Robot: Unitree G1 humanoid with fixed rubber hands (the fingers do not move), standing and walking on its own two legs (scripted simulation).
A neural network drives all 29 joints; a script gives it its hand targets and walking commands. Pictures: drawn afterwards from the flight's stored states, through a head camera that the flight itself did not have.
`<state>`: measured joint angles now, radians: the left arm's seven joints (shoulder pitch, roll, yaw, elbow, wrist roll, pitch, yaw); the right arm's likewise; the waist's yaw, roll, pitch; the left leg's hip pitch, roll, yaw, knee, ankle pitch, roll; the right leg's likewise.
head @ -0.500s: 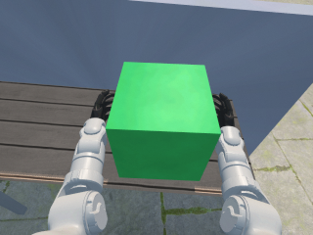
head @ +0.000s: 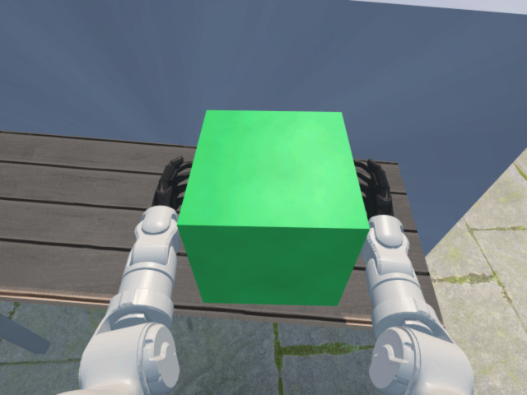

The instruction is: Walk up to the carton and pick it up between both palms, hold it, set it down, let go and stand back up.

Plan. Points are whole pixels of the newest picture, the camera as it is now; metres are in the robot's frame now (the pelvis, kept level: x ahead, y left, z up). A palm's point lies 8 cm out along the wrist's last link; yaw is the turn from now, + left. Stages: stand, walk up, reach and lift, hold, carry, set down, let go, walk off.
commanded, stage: set down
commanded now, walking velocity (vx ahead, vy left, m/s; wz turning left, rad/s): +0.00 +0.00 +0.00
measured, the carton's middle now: (271, 208) +0.43 +0.01 +0.01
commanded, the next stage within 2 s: none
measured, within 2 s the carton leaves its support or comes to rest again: rests again in 0.48 s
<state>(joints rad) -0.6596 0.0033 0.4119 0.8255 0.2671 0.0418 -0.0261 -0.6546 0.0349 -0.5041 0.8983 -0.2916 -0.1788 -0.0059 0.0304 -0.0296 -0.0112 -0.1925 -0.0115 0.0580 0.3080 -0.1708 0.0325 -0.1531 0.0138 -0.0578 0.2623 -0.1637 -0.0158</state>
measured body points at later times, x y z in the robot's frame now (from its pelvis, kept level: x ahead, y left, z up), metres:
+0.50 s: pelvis +0.00 +0.00 +0.00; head +0.03 +0.01 +0.45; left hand +0.39 +0.18 +0.05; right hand +0.40 -0.16 +0.06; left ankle -0.01 +0.09 -0.75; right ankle -0.02 -0.11 -0.75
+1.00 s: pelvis -0.01 +0.00 +0.00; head +0.04 +0.02 +0.45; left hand +0.39 +0.19 +0.05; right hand +0.39 -0.16 +0.05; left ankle -0.01 +0.09 -0.75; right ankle -0.02 -0.10 -0.75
